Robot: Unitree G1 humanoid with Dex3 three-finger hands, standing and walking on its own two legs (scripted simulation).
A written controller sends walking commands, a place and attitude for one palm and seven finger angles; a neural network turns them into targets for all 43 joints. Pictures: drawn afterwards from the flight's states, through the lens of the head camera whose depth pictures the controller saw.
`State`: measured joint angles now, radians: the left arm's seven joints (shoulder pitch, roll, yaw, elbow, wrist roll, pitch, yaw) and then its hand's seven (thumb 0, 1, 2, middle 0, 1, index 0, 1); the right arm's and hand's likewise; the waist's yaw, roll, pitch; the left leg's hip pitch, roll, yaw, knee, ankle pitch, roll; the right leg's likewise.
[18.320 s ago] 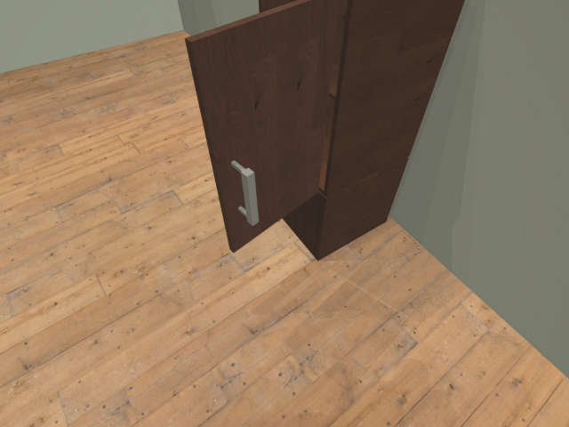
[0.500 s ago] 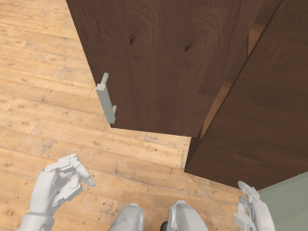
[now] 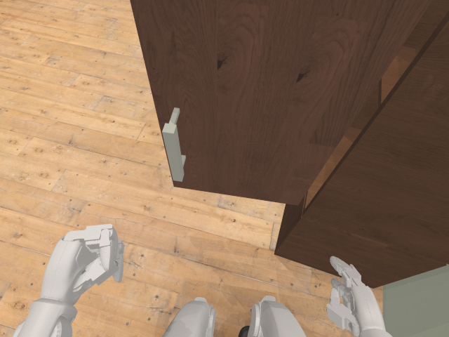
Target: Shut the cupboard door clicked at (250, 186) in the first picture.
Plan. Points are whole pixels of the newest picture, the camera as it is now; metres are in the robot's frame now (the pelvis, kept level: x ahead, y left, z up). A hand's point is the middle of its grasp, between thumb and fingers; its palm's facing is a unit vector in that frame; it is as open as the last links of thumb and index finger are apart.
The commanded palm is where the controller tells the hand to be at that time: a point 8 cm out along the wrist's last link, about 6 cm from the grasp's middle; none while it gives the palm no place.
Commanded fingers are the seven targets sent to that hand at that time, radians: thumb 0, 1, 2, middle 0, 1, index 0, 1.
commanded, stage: raise the hand and make a fist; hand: left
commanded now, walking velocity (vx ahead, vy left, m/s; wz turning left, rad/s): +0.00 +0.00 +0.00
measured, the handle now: (177, 147) +0.47 +0.14 +0.01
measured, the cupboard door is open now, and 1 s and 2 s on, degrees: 100 100 100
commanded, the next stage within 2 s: bring the fist close to the handle in 0.34 s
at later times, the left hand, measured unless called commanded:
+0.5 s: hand (113, 266) +0.22 +0.19 +0.04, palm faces -0.06 -1.00 -0.03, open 3.1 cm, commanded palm +0.21 +0.24 +0.04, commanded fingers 0.00 0.90 0.90 -1.30 -1.50 -1.30 -1.50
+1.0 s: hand (154, 227) +0.29 +0.15 +0.02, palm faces -0.07 -1.00 -0.02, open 3.1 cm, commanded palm +0.28 +0.20 +0.02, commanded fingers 0.00 0.90 0.90 -1.30 -1.50 -1.30 -1.50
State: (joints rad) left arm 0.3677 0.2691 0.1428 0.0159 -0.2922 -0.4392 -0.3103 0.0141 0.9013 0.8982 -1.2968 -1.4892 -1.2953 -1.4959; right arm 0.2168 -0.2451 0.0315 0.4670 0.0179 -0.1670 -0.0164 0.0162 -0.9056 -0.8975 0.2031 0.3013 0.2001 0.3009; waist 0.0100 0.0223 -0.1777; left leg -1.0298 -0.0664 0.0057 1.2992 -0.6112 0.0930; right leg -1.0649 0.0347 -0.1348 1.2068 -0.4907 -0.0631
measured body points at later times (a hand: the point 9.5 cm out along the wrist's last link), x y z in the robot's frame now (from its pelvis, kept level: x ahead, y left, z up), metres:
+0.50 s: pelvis +0.00 +0.00 +0.00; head +0.08 +0.02 +0.44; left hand +0.21 +0.24 +0.04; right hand +0.19 -0.23 -0.07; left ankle +0.00 +0.06 -0.62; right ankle +0.05 -0.09 -0.62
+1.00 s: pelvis +0.00 -0.01 -0.01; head +0.10 +0.01 +0.43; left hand +0.29 +0.20 +0.02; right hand +0.17 -0.25 -0.09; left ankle +0.00 +0.06 -0.62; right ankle +0.05 -0.09 -0.62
